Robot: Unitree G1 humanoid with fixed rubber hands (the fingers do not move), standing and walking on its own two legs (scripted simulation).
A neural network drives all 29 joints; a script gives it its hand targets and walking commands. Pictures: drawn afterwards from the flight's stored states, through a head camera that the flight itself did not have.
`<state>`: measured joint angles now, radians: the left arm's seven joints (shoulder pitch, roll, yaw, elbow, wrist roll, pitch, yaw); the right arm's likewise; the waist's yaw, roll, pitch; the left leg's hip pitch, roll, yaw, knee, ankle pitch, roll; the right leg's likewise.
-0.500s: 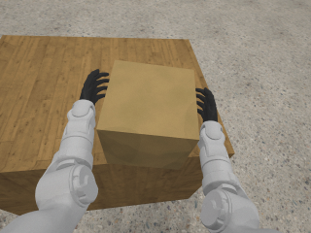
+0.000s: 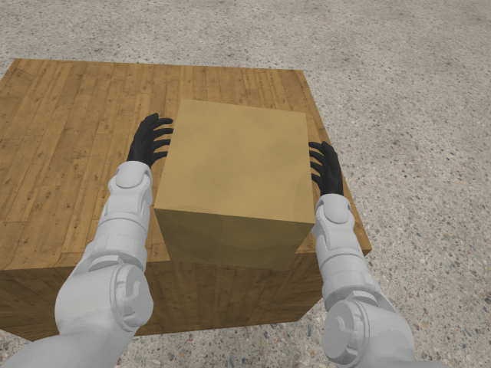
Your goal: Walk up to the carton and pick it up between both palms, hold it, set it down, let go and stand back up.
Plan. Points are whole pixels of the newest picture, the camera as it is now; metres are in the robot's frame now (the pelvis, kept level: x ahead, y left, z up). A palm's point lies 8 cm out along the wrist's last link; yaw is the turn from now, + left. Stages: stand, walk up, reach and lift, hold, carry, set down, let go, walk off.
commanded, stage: reach and lift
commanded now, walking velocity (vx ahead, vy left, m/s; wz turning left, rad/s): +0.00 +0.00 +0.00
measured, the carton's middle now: (235, 189) +0.42 +0.04 +0.01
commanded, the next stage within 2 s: none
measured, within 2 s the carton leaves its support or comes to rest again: neither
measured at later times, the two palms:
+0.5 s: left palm (142, 148) +0.40 +0.19 +0.12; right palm (342, 182) +0.38 -0.13 +0.11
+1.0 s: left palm (149, 138) +0.38 +0.17 +0.16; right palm (367, 170) +0.37 -0.15 +0.15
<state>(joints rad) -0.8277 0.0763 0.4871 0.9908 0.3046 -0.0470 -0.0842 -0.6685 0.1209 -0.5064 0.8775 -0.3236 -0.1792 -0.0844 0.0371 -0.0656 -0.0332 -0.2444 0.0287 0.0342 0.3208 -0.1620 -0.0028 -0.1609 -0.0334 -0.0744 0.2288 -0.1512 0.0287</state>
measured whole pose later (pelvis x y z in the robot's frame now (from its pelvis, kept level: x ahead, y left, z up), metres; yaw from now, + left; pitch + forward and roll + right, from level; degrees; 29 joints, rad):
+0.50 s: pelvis -0.01 +0.00 +0.00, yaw +1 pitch +1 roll -1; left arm -0.80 0.07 0.40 0.82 0.27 0.15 -0.05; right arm -0.68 0.07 -0.38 0.85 -0.18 -0.07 -0.10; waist 0.01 -0.07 -0.02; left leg -0.17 0.03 0.04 0.29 -0.14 -0.01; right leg -0.08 -0.03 -0.09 0.20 -0.14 0.03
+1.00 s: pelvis -0.01 -0.01 +0.00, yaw +1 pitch -4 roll -1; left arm -0.74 0.06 0.32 0.57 0.26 0.38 -0.02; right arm -0.70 -0.03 -0.15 0.76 0.04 0.09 -0.13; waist -0.04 -0.06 0.00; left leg -0.07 0.04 0.03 0.29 -0.15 -0.01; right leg 0.01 -0.03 -0.09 0.22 -0.16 0.02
